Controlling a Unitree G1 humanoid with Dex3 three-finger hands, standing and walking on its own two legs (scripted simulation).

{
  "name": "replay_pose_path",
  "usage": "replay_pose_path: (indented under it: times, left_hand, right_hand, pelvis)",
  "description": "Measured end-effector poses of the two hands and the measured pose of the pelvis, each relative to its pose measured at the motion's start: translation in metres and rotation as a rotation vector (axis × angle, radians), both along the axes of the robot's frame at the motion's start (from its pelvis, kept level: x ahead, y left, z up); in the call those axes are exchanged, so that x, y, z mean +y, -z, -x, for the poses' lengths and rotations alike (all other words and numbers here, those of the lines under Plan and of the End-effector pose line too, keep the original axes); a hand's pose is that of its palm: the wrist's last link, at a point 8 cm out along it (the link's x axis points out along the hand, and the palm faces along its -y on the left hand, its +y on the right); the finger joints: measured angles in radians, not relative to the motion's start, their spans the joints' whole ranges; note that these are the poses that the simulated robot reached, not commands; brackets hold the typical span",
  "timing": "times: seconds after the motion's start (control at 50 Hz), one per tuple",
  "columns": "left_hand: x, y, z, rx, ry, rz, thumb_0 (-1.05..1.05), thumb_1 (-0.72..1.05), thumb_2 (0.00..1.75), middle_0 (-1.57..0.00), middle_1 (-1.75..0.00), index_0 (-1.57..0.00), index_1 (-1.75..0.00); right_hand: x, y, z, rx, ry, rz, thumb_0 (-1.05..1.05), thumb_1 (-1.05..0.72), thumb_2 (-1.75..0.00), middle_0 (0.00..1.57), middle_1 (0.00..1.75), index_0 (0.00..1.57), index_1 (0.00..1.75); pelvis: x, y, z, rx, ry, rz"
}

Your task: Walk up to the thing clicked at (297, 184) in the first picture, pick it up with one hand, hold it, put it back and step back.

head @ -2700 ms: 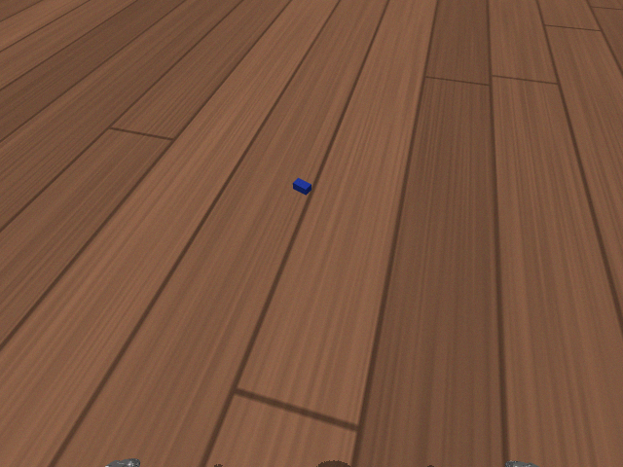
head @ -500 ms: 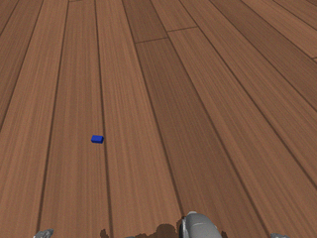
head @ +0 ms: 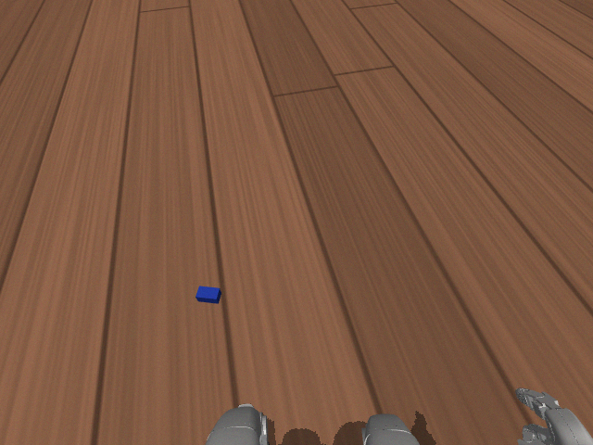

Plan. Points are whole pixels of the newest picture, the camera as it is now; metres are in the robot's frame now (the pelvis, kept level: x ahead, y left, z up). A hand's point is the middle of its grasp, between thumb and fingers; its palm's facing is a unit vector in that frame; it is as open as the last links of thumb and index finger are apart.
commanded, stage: walk up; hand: left
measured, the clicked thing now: (208, 294) +0.66 +0.36 -0.71
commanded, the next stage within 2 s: none
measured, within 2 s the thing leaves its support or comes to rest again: neither
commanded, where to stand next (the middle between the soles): +0.31 +0.17 m, yaw -6 degrees
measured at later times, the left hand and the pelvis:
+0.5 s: hand (41, 391) +0.19 +0.40 -0.08, palm faces -0.04 -0.83 -0.55, open 7.4 cm; pelvis +0.11 +0.10 +0.02, yaw -2 degrees
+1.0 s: hand (43, 317) +0.33 +0.49 -0.13, palm faces -0.13 -0.91 -0.39, open 7.4 cm; pelvis +0.22 +0.22 +0.01, yaw -5 degrees
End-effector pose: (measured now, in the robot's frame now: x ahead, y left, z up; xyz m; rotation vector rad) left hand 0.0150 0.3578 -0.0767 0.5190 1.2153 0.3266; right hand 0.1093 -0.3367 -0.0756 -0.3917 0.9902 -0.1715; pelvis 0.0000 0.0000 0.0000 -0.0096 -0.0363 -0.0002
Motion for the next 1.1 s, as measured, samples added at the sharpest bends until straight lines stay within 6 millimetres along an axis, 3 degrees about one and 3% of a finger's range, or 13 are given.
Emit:
replay_pose_path:
  times: [0.16, 0.26, 0.32, 0.4, 0.56, 0.66, 0.74, 0.84, 0.94, 1.02, 1.1]
  left_hand:
    - [0.015, -0.011, -0.090, -0.056, 0.088, 0.077, 0.00, 0.91, 0.90, -0.21, -0.30, -0.20, -0.30]
    - [0.016, -0.022, -0.139, -0.093, 0.141, 0.081, 0.00, 0.90, 0.90, -0.21, -0.30, -0.21, -0.30]
    - [0.024, -0.023, -0.161, -0.142, 0.157, 0.052, 0.00, 0.90, 0.90, -0.21, -0.30, -0.21, -0.30]
    - [0.043, -0.029, -0.170, -0.170, 0.126, 0.017, 0.00, 0.90, 0.90, -0.21, -0.30, -0.21, -0.30]
    - [0.103, -0.038, -0.169, -0.117, 0.098, -0.016, 0.00, 0.90, 0.90, -0.21, -0.30, -0.21, -0.30]
    - [0.160, -0.022, -0.179, -0.068, 0.088, -0.010, 0.00, 0.90, 0.90, -0.21, -0.30, -0.21, -0.30]
    - [0.195, 0.002, -0.202, -0.013, 0.072, 0.002, 0.00, 0.90, 0.90, -0.21, -0.30, -0.21, -0.30]
    - [0.197, 0.008, -0.248, -0.026, 0.108, 0.087, 0.01, 0.91, 0.90, -0.21, -0.30, -0.20, -0.30]
    - [0.183, 0.013, -0.290, -0.039, 0.130, 0.155, 0.00, 0.91, 0.90, -0.20, -0.30, -0.20, -0.30]
    - [0.167, 0.020, -0.319, -0.058, 0.144, 0.181, 0.00, 0.91, 0.90, -0.21, -0.30, -0.20, -0.30]
    - [0.153, 0.022, -0.340, -0.098, 0.167, 0.209, 0.00, 0.91, 0.90, -0.21, -0.30, -0.20, -0.30]
  right_hand:
    - [0.051, -0.007, 0.024, 0.102, 0.101, -0.043, 0.00, -0.90, -0.90, 0.20, 0.30, 0.20, 0.30]
    - [0.070, 0.009, 0.033, 0.185, 0.140, -0.079, 0.00, -0.90, -0.90, 0.20, 0.30, 0.20, 0.30]
    - [0.078, 0.027, 0.026, 0.221, 0.144, -0.097, 0.01, -0.90, -0.90, 0.20, 0.30, 0.20, 0.30]
    - [0.097, 0.037, -0.003, 0.239, 0.117, -0.107, 0.01, -0.90, -0.90, 0.20, 0.30, 0.20, 0.30]
    - [0.130, 0.023, -0.073, 0.151, 0.070, -0.090, 0.01, -0.90, -0.90, 0.20, 0.30, 0.20, 0.30]
    - [0.156, 0.014, -0.105, 0.107, 0.080, -0.023, 0.00, -0.90, -0.90, 0.20, 0.30, 0.20, 0.30]
    - [0.185, 0.013, -0.107, 0.085, 0.124, 0.021, 0.00, -0.90, -0.90, 0.20, 0.30, 0.20, 0.30]
    - [0.220, 0.002, -0.092, 0.163, 0.166, 0.013, 0.00, -0.90, -0.90, 0.20, 0.30, 0.20, 0.30]
    - [0.237, 0.001, -0.086, 0.231, 0.183, 0.013, 0.00, -0.90, -0.90, 0.21, 0.30, 0.20, 0.30]
    - [0.237, 0.012, -0.094, 0.250, 0.197, 0.012, 0.00, -0.90, -0.90, 0.21, 0.30, 0.21, 0.30]
    - [0.235, 0.019, -0.114, 0.217, 0.203, 0.010, 0.01, -0.90, -0.90, 0.21, 0.30, 0.21, 0.30]
  pelvis:
    - [0.036, -0.024, -0.041, -0.007, 0.032, -0.016]
    - [0.052, -0.025, -0.068, -0.008, 0.042, -0.019]
    - [0.057, -0.014, -0.084, -0.008, 0.050, -0.011]
    - [0.071, -0.012, -0.098, -0.021, 0.042, 0.013]
    - [0.118, -0.017, -0.126, -0.014, 0.041, 0.006]
    - [0.165, -0.006, -0.150, 0.004, 0.059, 0.002]
    - [0.197, 0.003, -0.169, 0.000, 0.074, -0.008]
    - [0.211, -0.011, -0.191, -0.001, 0.081, -0.005]
    - [0.219, -0.016, -0.208, 0.000, 0.082, -0.005]
    - [0.217, -0.010, -0.218, 0.005, 0.084, -0.008]
    - [0.215, -0.008, -0.220, -0.005, 0.092, -0.004]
